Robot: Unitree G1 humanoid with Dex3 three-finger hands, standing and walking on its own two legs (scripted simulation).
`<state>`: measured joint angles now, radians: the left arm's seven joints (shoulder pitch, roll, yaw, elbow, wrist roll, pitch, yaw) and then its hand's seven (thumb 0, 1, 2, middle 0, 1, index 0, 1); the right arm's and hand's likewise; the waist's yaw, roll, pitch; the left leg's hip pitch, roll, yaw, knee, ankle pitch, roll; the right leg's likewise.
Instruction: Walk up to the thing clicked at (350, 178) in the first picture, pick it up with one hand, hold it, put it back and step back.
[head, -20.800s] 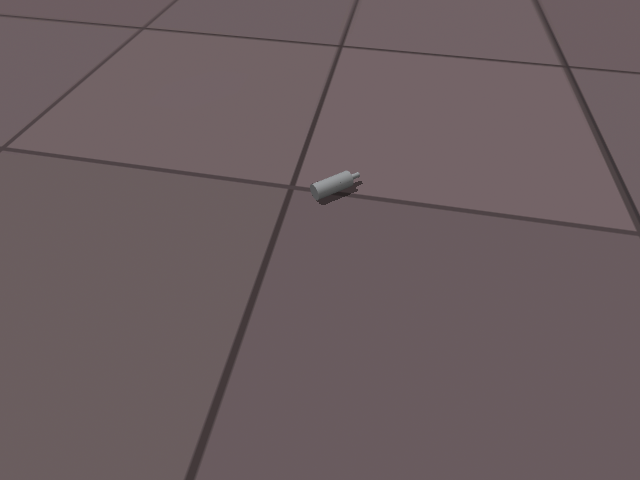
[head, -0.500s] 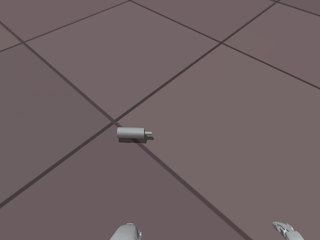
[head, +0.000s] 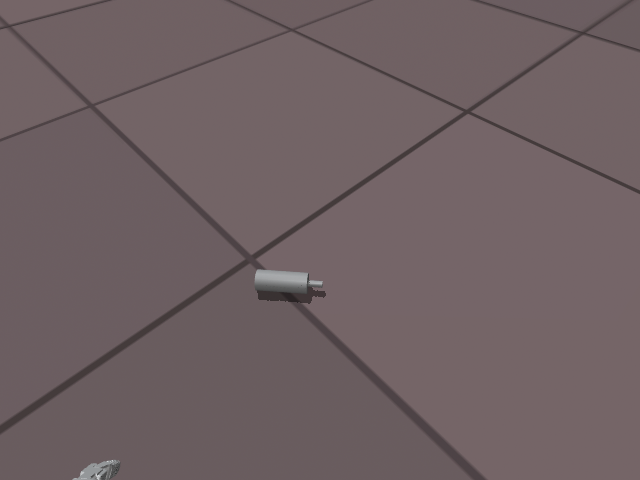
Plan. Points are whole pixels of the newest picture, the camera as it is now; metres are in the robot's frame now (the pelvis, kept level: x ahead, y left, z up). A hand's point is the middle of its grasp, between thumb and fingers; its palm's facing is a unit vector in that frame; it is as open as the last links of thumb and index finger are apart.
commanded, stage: walk up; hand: left
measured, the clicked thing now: (289, 282) +0.86 +0.13 -0.73
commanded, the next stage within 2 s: stand in 0.44 s
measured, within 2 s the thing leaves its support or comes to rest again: neither
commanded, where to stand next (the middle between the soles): +0.45 -0.01 m, yaw -4 degrees
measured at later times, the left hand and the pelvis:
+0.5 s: hand out of the picture +0.10 +0.27 -0.14, palm faces +0.05 -0.94 -0.33, open 7.4 cm; pelvis +0.01 +0.01 +0.01, yaw +1 degrees
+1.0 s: hand out of the picture +0.07 +0.25 -0.14, palm faces -0.02 -0.94 -0.34, open 7.4 cm; pelvis +0.00 +0.00 +0.02, yaw +0 degrees
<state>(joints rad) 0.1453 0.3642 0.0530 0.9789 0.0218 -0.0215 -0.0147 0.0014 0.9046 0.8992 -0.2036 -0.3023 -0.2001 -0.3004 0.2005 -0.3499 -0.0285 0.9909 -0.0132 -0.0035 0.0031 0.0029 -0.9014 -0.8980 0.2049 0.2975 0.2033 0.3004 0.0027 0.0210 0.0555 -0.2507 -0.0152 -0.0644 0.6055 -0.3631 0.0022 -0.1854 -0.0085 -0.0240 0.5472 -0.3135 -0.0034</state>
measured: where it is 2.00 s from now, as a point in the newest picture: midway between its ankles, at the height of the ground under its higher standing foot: outside the picture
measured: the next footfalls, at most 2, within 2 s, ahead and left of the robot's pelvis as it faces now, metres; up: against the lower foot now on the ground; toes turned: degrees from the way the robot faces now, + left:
none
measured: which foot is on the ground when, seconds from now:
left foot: down 0.00-1.00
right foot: down 0.00-1.00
